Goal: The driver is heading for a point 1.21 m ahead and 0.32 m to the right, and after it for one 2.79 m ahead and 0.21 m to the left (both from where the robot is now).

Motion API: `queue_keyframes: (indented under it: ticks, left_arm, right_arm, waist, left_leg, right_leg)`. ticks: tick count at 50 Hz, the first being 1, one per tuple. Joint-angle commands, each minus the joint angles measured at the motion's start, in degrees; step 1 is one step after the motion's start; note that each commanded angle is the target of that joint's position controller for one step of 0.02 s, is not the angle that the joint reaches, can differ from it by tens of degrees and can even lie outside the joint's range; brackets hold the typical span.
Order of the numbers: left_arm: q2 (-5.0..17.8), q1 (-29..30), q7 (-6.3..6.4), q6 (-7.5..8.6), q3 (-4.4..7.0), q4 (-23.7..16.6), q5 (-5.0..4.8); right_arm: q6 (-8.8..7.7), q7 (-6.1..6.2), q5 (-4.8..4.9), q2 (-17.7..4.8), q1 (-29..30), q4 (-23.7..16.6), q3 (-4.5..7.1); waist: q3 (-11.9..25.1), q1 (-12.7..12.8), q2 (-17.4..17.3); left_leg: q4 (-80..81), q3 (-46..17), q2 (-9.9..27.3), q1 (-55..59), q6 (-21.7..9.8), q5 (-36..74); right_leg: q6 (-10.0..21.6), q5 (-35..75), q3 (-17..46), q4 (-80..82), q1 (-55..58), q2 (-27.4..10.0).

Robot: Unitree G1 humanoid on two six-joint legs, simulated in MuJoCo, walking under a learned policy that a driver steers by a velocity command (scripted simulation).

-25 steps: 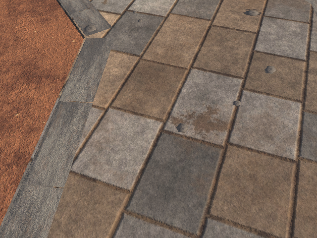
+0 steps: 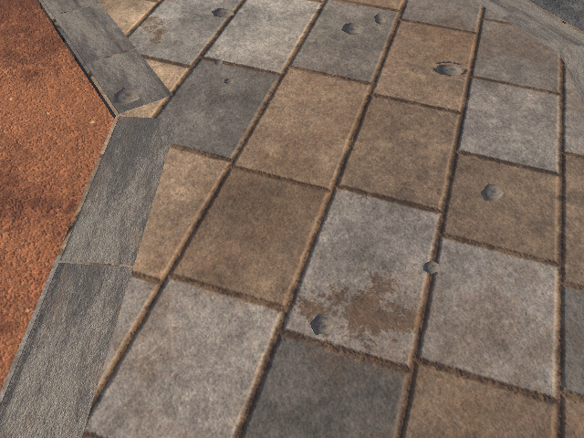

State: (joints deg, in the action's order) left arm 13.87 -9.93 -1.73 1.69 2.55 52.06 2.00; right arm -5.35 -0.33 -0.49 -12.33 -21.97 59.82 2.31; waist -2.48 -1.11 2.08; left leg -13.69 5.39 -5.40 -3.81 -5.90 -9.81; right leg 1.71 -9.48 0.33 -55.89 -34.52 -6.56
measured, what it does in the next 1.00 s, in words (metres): walks ahead: right foot, then left foot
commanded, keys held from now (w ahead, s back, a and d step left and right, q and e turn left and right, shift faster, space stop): w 0.68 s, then w+e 0.32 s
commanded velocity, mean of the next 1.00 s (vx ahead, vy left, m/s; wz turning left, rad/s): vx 0.50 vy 0.00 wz -0.09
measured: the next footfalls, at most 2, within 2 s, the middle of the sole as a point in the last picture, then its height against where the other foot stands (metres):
right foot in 0.26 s outside the picture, level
left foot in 0.82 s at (266, 384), level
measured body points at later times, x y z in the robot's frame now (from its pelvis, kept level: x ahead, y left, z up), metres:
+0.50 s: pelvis +0.28 -0.06 +0.00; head +0.30 -0.07 +0.45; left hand +0.29 +0.20 -0.14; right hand +0.35 -0.31 -0.15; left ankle +0.29 +0.09 -0.67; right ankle +0.28 -0.12 -0.75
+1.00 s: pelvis +0.54 -0.01 -0.01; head +0.57 +0.00 +0.44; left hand +0.58 +0.25 -0.16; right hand +0.61 -0.27 -0.13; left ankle +0.58 +0.06 -0.75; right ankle +0.47 -0.13 -0.66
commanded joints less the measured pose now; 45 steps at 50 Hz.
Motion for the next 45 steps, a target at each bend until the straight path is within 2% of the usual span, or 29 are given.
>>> queue_keyframes:
  ticks: [1,6,9,11,12,13,14,15,16,17,18,20,21,23,26,30,35,38,39,40,41,42,43,44,45]
  left_arm:
    - [2.1,3.7,-0.22,0.19,0.05,-3.7,-0.34]
    - [1.6,11.9,0.04,0.59,-0.64,-6.5,-0.64]
    - [2.5,13.5,0.17,1.14,-0.42,-7.8,-0.61]
    - [3.3,9.4,0.55,1.68,0.06,-6.8,-0.61]
    - [4.2,3.5,0.97,2.02,0.64,-5.0,-0.53]
    - [5.3,-6.3,1.50,2.57,1.39,-1.6,-0.09]
    - [9.5,-16.8,2.20,3.02,2.68,0.8,1.38]
    - [15.1,-19.0,2.01,2.73,4.11,1.3,1.79]
    - [12.2,-14.3,1.46,2.01,3.73,0.7,-0.73]
    - [8.8,-8.1,1.34,2.04,2.77,-0.2,-1.25]
    - [5.3,-5.5,1.09,2.51,1.89,-0.3,-1.00]
    - [2.2,-4.7,1.42,3.24,0.86,1.0,-1.15]
    - [2.4,-6.2,1.48,3.72,0.81,1.9,-1.09]
    - [3.6,-9.1,1.56,4.51,1.01,3.4,-1.42]
    - [4.4,-12.2,1.67,4.57,1.01,4.5,-1.48]
    - [3.9,-15.6,1.71,4.34,0.59,5.5,-1.50]
    - [4.0,-20.6,2.28,3.99,0.42,7.6,-0.98]
    - [5.3,-19.5,2.80,3.51,0.77,7.8,-0.49]
    - [5.9,-17.9,2.86,3.44,0.94,7.5,-0.41]
    - [6.5,-16.7,2.73,3.38,1.09,7.3,-0.51]
    - [6.1,-15.5,2.48,3.37,0.95,6.8,-1.04]
    - [3.7,-15.3,2.24,3.59,0.26,4.7,-1.80]
    - [-2.1,-23.2,2.23,3.10,-0.60,4.3,-3.90]
    - [4.7,-18.7,2.71,2.25,1.14,5.1,-2.10]
    - [4.2,-14.6,2.29,2.28,1.50,3.9,-1.85]
  right_arm:
    - [-0.73,0.12,0.10,-6.3,-1.4,-2.0,0.76]
    - [-0.42,0.58,-0.39,-6.4,-6.5,-0.2,0.54]
    - [-0.06,1.15,-0.90,-7.0,-7.2,0.7,0.70]
    - [0.05,1.46,-1.06,-7.9,-5.1,0.6,0.95]
    - [0.20,1.47,-1.12,-8.5,-4.3,0.6,1.12]
    - [0.43,1.34,-0.79,-8.4,-3.0,0.3,1.06]
    - [0.33,1.17,-0.17,-6.6,-2.9,-1.4,0.45]
    - [0.38,0.50,1.76,-0.9,-10.2,-2.1,-0.40]
    - [0.54,0.72,0.13,-6.7,-6.4,-1.7,1.11]
    - [0.34,0.53,0.00,-6.7,-1.7,-3.3,1.40]
    - [0.07,0.36,-0.08,-5.6,0.9,-3.8,1.18]
    - [1.38,-0.21,-1.36,-3.6,0.2,-3.5,1.01]
    - [2.02,-0.55,-1.60,-2.8,-0.3,-3.4,0.95]
    - [2.81,-0.98,-1.82,-2.3,1.7,-4.0,0.95]
    - [3.35,-1.36,-1.73,-2.8,9.2,-6.7,0.90]
    - [3.13,-1.57,-1.07,-2.1,18.2,-9.7,0.22]
    - [2.67,-1.33,-0.92,-2.4,25.7,-12.6,-0.20]
    - [1.78,-1.11,-0.78,-3.5,25.2,-13.6,0.19]
    - [1.36,-0.83,-0.71,-4.2,22.0,-12.9,0.51]
    - [0.89,-0.38,-0.77,-5.1,16.0,-11.1,1.08]
    - [0.16,0.27,-1.41,-6.9,6.4,-8.1,1.93]
    - [-0.33,1.16,-3.04,-12.0,-3.7,-6.8,3.31]
    - [0.33,0.79,-3.06,-16.4,-4.2,-6.8,4.45]
    - [1.12,0.46,-1.55,-11.5,1.1,-8.3,3.57]
    - [1.01,0.37,-1.09,-7.6,6.9,-9.2,2.40]
  waist:
    - [-2.5,0.5,-4.6]
    - [-3.3,-2.3,-5.5]
    - [-3.8,-1.9,-5.9]
    - [-1.9,0.8,-6.4]
    - [1.1,3.3,-6.5]
    - [6.2,7.6,-4.8]
    - [13.1,10.8,-0.6]
    - [19.1,7.1,12.9]
    - [16.1,6.4,4.2]
    - [7.4,4.1,1.8]
    - [3.3,3.1,-1.1]
    - [1.3,-0.1,0.3]
    - [1.5,-0.4,1.6]
    - [0.8,-0.8,0.9]
    - [-1.4,0.3,0.7]
    - [-2.7,2.4,1.1]
    - [-3.7,4.9,1.7]
    - [-3.4,3.3,1.9]
    - [-2.0,1.5,2.1]
    - [1.0,-1.0,2.0]
    - [6.4,-5.1,-0.1]
    - [14.5,-8.1,-5.7]
    - [21.1,-3.9,-18.4]
    - [15.0,-3.2,-6.8]
    - [6.9,-1.4,-4.8]
  left_leg:
    - [8.0,-9.3,14.5,-1.5,-5.6,15.4]
    - [6.2,-7.8,15.6,5.8,-5.3,21.8]
    - [3.2,-8.0,17.9,11.2,-5.2,28.1]
    - [-2.6,-6.7,18.1,11.9,-4.0,40.9]
    - [-9.4,-6.0,17.4,11.5,-3.3,47.5]
    - [-20.4,-3.9,15.2,7.9,-2.1,46.1]
    - [-36.7,-2.2,12.4,-4.2,-1.0,28.1]
    - [-57.9,-0.6,0.7,-25.3,1.5,-15.9]
    - [-62.6,-9.3,2.7,-30.3,0.4,-18.2]
    - [-61.6,-9.2,5.6,-32.4,0.1,-12.9]
    - [-58.4,-8.9,7.6,-31.0,0.2,-9.2]
    - [-53.1,-8.4,9.9,-25.7,1.1,-6.4]
    - [-52.1,-7.8,9.8,-24.1,1.7,-6.3]
    - [-49.7,-6.7,10.3,-26.0,2.7,-4.8]
    - [-43.6,-4.9,11.6,-31.9,4.3,1.3]
    - [-31.5,-2.7,11.0,-32.9,5.2,7.7]
    - [-22.4,-1.1,9.0,-32.5,3.8,8.5]
    - [-18.9,-1.8,7.6,-29.8,2.2,3.0]
    - [-17.2,-1.6,6.2,-24.6,1.5,0.8]
    - [-14.7,-0.9,4.4,-16.6,0.6,0.1]
    - [-11.5,-1.7,5.3,-2.9,-0.8,3.6]
    - [-10.8,-15.4,18.6,12.5,-3.5,-1.0]
    - [-4.2,-39.4,32.8,24.3,-9.9,-4.8]
    - [-2.0,-38.0,29.7,16.9,-8.0,-10.8]
    - [0.0,-28.9,27.4,8.2,-6.2,-10.0]
  right_leg:
    - [-1.2,6.1,-2.4,7.1,-2.7,-0.1]
    - [-0.1,9.2,-4.7,18.2,-2.4,2.3]
    - [2.0,5.1,-4.6,21.8,-1.9,3.4]
    - [4.0,0.7,-5.6,24.3,5.2,5.8]
    - [5.2,-0.6,-6.3,25.9,12.2,7.8]
    - [6.7,2.3,-6.6,29.5,24.3,8.6]
    - [9.6,-1.2,5.0,29.9,40.0,-2.2]
    - [17.8,-4.2,34.1,36.1,53.9,-18.3]
    - [16.9,-7.1,37.0,39.9,49.5,-16.0]
    - [15.1,-6.4,27.2,40.7,41.3,-14.4]
    - [13.5,-0.4,21.2,42.8,34.6,-11.7]
    - [10.2,5.0,12.6,45.4,27.2,-7.1]
    - [10.5,8.4,11.3,45.8,25.9,-7.0]
    - [10.7,12.2,8.4,46.9,25.9,-6.0]
    - [10.2,13.1,5.6,49.0,27.5,-4.6]
    - [9.0,17.0,2.7,49.3,29.9,-3.1]
    - [9.5,23.0,2.7,47.0,37.3,-4.9]
    - [9.5,31.6,4.5,42.1,41.0,-6.6]
    - [8.7,37.9,4.3,38.6,40.5,-6.2]
    - [7.9,42.9,3.9,32.1,39.3,-5.1]
    - [6.7,39.2,2.1,21.4,34.0,-2.4]
    - [5.5,19.4,0.0,4.8,22.1,1.3]
    - [3.7,-21.3,-2.5,-12.7,3.8,10.6]
    - [4.6,-18.0,2.9,-16.7,0.3,6.8]
    - [4.6,-12.4,3.3,-15.4,-0.2,4.7]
